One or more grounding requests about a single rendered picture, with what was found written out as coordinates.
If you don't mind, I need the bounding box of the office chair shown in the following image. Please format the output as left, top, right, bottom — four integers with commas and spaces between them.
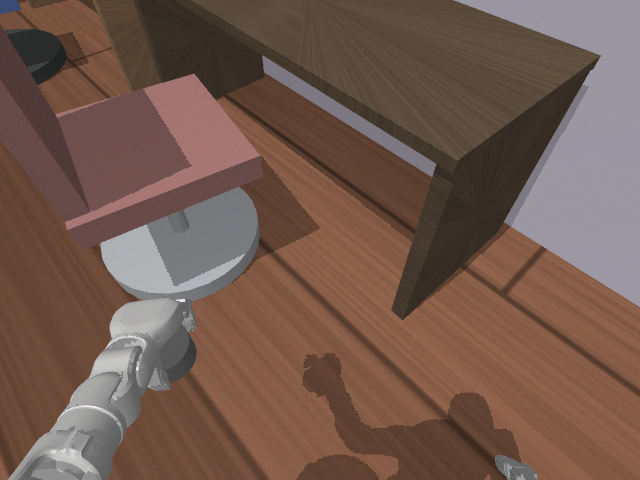
0, 24, 263, 301
0, 0, 67, 85

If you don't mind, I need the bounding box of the left robot arm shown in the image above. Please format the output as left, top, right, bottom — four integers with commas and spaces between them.
8, 332, 159, 480

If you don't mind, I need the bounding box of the tin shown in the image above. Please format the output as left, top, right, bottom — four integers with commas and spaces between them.
159, 324, 197, 383

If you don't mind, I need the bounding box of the left robot hand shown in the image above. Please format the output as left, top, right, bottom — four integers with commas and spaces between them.
109, 297, 196, 391

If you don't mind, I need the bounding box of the right robot hand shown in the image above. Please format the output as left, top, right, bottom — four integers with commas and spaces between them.
495, 455, 537, 480

